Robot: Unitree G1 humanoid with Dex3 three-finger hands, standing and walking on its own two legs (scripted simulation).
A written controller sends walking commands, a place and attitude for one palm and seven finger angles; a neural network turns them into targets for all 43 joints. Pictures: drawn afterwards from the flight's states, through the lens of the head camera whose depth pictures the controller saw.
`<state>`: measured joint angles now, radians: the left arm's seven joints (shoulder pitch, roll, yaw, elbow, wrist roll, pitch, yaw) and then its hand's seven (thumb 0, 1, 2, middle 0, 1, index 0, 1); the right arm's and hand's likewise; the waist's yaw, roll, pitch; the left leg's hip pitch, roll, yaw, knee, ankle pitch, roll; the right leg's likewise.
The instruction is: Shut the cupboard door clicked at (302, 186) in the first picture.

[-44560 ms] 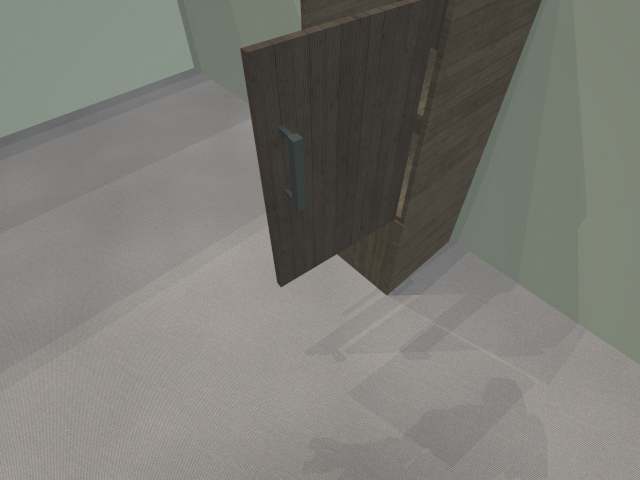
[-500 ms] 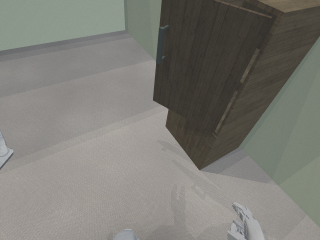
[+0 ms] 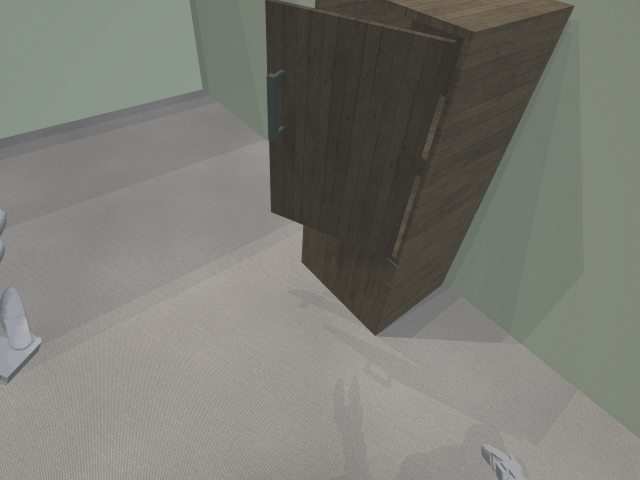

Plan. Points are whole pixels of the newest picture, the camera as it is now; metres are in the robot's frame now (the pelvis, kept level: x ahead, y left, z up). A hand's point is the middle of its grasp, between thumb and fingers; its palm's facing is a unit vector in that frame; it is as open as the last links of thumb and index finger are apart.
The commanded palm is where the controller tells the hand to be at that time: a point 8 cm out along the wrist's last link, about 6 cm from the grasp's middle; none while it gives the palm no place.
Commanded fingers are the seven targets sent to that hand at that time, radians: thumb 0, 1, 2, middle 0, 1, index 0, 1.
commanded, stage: stop stepping back and stand still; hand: left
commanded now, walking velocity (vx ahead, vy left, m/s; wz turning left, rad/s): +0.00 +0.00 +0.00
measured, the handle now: (277, 106) +0.92 +0.10 +0.03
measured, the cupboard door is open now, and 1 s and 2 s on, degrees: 24 24 24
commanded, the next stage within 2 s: let the arm hang, fingers relaxed in 0.16 s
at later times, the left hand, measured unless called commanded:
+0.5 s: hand out of the picture +0.12 +0.20 -0.15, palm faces -0.03 -0.97 -0.23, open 7.4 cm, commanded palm none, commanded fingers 0.00 0.90 0.90 -0.20 -0.30 -0.20 -0.30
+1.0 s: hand out of the picture -0.06 +0.21 -0.17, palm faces +0.01 -0.97 -0.25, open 7.4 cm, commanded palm none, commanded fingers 0.00 0.90 0.90 -0.20 -0.30 -0.20 -0.30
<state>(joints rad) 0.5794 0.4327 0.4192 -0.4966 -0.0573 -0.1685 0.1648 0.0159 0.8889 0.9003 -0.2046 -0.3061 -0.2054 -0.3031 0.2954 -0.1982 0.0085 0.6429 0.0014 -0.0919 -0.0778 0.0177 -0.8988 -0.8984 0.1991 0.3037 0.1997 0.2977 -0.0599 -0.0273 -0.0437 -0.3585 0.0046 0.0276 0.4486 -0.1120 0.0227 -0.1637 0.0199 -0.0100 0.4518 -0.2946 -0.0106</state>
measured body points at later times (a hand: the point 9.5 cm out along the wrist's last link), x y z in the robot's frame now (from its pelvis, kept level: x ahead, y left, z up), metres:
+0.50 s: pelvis +0.00 +0.01 -0.01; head +0.00 +0.01 +0.44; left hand +0.12 +0.25 -0.13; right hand +0.13 -0.25 -0.13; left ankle +0.09 +0.10 -0.74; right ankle -0.03 -0.12 -0.74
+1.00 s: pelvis +0.01 +0.01 +0.00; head +0.01 +0.00 +0.45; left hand -0.06 +0.26 -0.15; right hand +0.01 -0.23 -0.16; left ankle +0.09 +0.10 -0.74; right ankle -0.03 -0.12 -0.74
